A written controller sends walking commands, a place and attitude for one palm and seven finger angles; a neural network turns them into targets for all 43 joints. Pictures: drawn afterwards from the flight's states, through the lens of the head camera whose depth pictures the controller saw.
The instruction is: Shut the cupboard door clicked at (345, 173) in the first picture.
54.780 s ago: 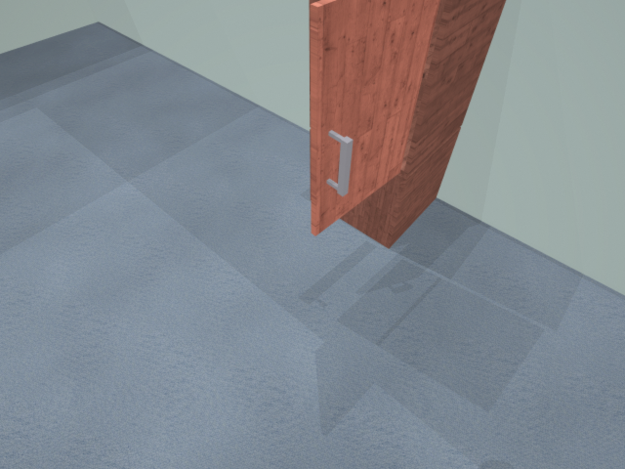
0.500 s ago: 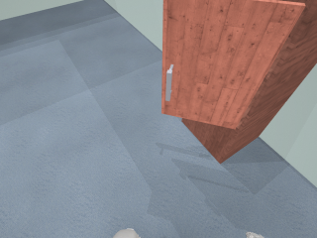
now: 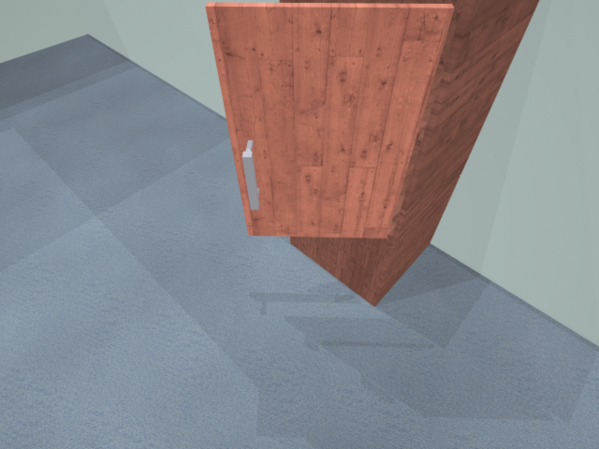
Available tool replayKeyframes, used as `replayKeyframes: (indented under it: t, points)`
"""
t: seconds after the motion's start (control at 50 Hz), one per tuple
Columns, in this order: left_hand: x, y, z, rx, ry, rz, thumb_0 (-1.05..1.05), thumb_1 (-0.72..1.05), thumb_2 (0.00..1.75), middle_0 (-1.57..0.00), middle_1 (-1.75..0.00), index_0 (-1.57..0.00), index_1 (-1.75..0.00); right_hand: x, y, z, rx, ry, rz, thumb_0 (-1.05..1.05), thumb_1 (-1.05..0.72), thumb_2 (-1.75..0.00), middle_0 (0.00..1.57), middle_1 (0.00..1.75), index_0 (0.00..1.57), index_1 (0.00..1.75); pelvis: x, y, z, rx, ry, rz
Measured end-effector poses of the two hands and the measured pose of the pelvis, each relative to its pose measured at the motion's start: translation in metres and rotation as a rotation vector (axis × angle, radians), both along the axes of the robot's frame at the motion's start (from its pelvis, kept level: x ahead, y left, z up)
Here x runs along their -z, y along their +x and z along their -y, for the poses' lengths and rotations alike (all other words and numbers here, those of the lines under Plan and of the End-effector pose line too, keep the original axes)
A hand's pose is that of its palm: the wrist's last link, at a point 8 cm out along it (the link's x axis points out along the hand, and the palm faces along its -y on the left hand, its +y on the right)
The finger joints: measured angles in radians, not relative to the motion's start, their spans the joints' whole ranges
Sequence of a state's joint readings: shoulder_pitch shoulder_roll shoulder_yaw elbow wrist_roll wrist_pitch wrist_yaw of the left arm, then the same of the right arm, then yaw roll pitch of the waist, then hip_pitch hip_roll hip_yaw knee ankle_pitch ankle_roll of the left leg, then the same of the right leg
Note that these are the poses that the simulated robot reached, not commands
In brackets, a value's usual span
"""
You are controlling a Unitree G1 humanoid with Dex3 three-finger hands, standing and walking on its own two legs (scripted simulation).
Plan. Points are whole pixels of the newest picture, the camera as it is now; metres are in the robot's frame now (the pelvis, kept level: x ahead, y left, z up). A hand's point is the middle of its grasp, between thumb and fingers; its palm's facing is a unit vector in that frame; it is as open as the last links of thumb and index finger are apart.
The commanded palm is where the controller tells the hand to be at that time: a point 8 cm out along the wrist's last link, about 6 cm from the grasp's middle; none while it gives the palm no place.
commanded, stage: take the last steps up to it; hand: left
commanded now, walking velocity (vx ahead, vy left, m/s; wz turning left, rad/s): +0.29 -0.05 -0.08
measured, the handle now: (252, 176) +0.67 +0.13 -0.08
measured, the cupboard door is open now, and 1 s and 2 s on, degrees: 41 41 41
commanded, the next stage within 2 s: come to a stop and stand still in 0.50 s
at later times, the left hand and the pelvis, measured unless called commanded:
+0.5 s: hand out of the picture +0.14 +0.20 -0.17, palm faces -0.01 -0.99 -0.16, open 7.4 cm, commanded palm none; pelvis +0.13 +0.01 +0.01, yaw -2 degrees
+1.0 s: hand (219, 361) +0.29 +0.16 -0.16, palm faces +0.02 -0.98 -0.20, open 7.3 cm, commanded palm none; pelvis +0.19 -0.02 +0.01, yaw -1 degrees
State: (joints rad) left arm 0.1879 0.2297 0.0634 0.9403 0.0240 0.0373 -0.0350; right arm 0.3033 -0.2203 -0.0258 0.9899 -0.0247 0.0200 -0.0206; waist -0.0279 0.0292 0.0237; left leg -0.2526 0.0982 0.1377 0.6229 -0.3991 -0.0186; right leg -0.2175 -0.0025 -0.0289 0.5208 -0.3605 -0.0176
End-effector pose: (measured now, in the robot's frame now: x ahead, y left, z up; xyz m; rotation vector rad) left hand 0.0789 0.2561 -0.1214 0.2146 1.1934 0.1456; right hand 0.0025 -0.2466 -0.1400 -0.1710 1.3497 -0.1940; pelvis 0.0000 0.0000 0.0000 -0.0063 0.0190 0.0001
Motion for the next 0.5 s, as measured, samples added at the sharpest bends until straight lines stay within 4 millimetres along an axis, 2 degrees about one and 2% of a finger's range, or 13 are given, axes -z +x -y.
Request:
replayKeyframes:
  t: [0.06, 0.12, 0.24, 0.32, 0.36, 0.4, 0.5]
  points:
    - [-0.004, 0.002, 0.014, -0.01, -0.009, 0.015, 0.0, 0.91, 0.9, -0.19, -0.3, -0.2, -0.3, 0.002, -0.004, 0.012, 0.011, -0.002, -0.047, 0.01, -0.91, -0.9, 0.2, 0.3, 0.2, 0.3, -0.003, 0.009, 0.003, -0.009, -0.016, 0.012]
    - [-0.005, -0.005, 0.024, -0.032, -0.024, -0.009, 0.0, 0.91, 0.9, -0.2, -0.3, -0.2, -0.3, -0.007, 0.011, 0.017, 0.009, -0.005, -0.037, 0.01, -0.91, -0.9, 0.2, 0.3, 0.2, 0.3, -0.01, 0.021, 0.005, -0.005, -0.004, 0.017]
    - [0.01, -0.02, 0.032, -0.053, -0.079, -0.14, 0.0, 0.91, 0.9, -0.2, -0.3, -0.2, -0.3, -0.021, 0.068, 0.009, -0.002, -0.011, 0.049, 0.01, -0.91, -0.9, 0.2, 0.3, 0.19, 0.3, -0.012, 0.052, 0.002, -0.001, -0.004, 0.008]
    - [0.029, -0.019, 0.025, -0.086, -0.114, -0.214, 0.01, 0.91, 0.9, -0.2, -0.3, -0.2, -0.3, -0.019, 0.112, -0.007, -0.034, -0.027, 0.1, 0.01, -0.91, -0.9, 0.2, 0.3, 0.19, 0.3, -0.002, 0.081, -0.01, 0.001, -0.02, 0.01]
    - [0.037, -0.012, 0.019, -0.088, -0.117, -0.247, 0.01, 0.91, 0.9, -0.2, -0.3, -0.2, -0.3, -0.015, 0.127, -0.015, -0.038, -0.035, 0.124, 0.01, -0.91, -0.9, 0.2, 0.3, 0.19, 0.3, 0.004, 0.093, -0.015, 0.012, -0.01, 0.011]
    - [0.036, 0.002, 0.014, -0.067, -0.109, -0.262, 0.01, 0.91, 0.9, -0.2, -0.3, -0.2, -0.3, -0.017, 0.135, -0.023, -0.027, -0.031, 0.133, 0.0, -0.91, -0.9, 0.2, 0.3, 0.2, 0.3, 0.003, 0.104, -0.017, 0.032, -0.001, 0.015]
    - [0.019, 0.062, 0.009, -0.033, -0.083, -0.19, 0.01, 0.91, 0.9, -0.19, -0.3, -0.2, -0.3, -0.02, 0.131, -0.036, 0.007, 0.005, 0.069, 0.0, -0.91, -0.9, 0.2, 0.3, 0.2, 0.3, -0.01, 0.128, -0.014, 0.04, 0.003, 0.016]
